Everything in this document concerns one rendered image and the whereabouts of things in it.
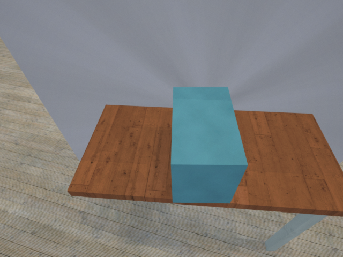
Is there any table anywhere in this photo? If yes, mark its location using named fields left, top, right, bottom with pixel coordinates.
left=67, top=105, right=343, bottom=251

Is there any carton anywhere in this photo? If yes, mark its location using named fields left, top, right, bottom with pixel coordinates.
left=171, top=87, right=248, bottom=203

